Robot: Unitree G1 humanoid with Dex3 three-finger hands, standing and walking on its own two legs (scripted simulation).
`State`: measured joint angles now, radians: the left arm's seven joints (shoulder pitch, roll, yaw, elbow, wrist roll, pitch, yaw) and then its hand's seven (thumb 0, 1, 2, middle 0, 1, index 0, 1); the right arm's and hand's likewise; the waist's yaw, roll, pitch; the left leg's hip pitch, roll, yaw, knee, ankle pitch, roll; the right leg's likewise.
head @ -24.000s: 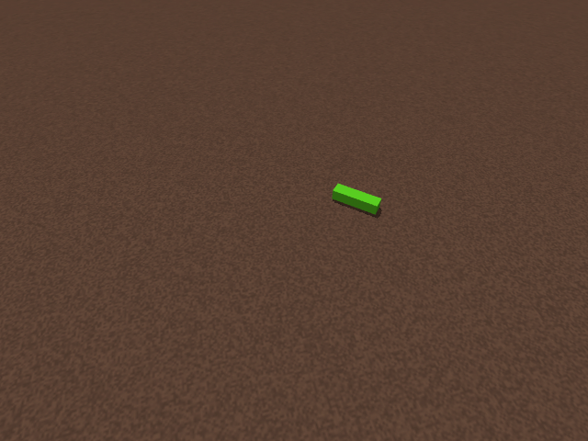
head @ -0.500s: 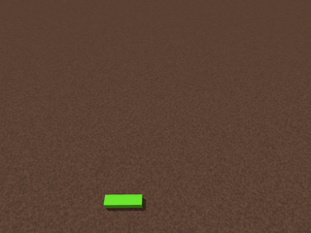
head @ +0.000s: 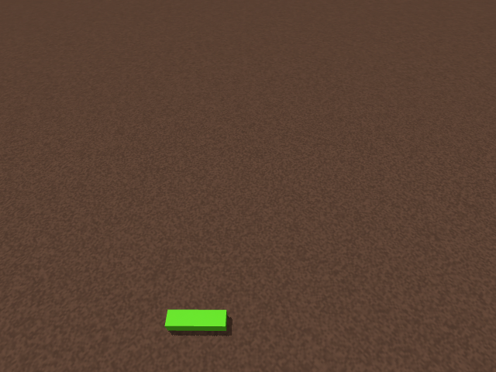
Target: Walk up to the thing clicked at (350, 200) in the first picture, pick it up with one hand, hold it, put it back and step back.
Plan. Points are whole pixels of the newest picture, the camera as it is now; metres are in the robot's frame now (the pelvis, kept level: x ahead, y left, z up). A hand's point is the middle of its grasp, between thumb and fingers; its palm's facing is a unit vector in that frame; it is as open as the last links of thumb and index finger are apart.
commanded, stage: walk up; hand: left
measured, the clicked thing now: (197, 320) +0.45 +0.23 -0.75
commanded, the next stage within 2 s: stand in 0.28 s
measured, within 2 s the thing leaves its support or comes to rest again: neither
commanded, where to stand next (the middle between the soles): +0.06 +0.00 m, yaw -2 degrees
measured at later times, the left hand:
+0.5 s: hand out of the picture +0.08 +0.25 -0.16, palm faces -0.01 -0.94 -0.34, open 7.4 cm
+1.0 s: hand out of the picture +0.06 +0.25 -0.16, palm faces -0.04 -0.94 -0.34, open 7.4 cm
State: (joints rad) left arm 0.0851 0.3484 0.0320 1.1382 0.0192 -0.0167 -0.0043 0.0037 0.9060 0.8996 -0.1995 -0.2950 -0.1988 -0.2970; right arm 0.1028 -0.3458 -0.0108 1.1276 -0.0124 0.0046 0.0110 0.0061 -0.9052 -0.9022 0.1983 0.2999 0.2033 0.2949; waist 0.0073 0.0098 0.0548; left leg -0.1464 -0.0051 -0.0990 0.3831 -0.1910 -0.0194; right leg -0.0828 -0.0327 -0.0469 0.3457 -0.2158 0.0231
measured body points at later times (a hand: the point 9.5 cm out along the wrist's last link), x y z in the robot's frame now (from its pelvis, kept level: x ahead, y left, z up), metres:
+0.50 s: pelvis +0.00 +0.00 +0.00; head +0.01 +0.00 +0.45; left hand +0.08 +0.30 -0.13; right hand +0.09 -0.30 -0.13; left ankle +0.01 +0.13 -0.75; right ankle -0.02 -0.13 -0.75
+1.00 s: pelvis -0.01 -0.01 +0.00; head +0.00 -0.01 +0.45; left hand +0.06 +0.29 -0.13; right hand +0.05 -0.31 -0.13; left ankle +0.01 +0.13 -0.75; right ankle -0.02 -0.13 -0.75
